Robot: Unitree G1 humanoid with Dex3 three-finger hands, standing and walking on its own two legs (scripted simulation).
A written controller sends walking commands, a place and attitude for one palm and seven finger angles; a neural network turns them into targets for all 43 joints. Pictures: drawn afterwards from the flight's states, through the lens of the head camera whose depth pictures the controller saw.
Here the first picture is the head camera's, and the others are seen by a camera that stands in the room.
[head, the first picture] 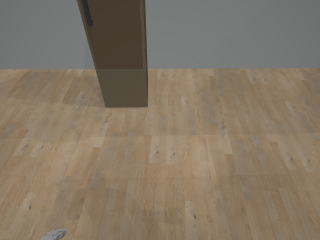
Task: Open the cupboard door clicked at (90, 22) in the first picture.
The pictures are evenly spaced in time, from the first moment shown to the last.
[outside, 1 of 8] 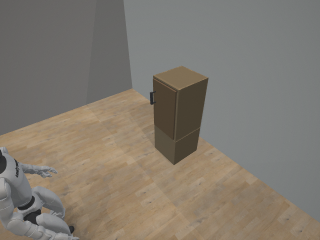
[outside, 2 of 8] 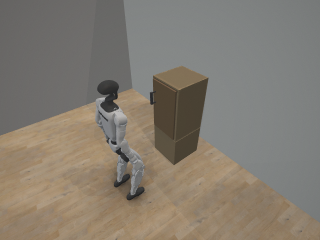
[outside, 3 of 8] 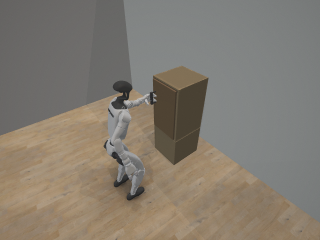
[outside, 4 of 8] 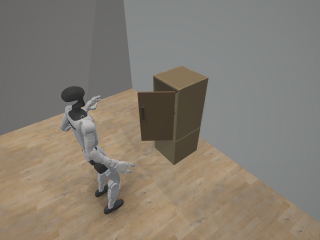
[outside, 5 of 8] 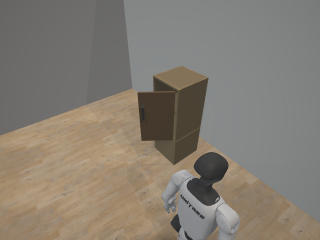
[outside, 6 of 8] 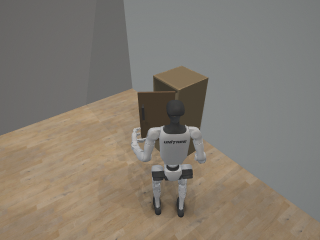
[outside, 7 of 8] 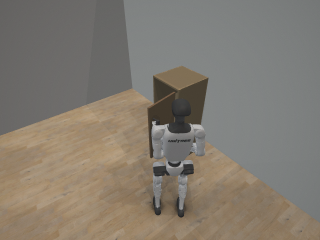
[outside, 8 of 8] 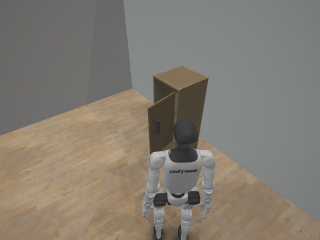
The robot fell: no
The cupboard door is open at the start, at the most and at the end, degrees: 0 101 100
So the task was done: yes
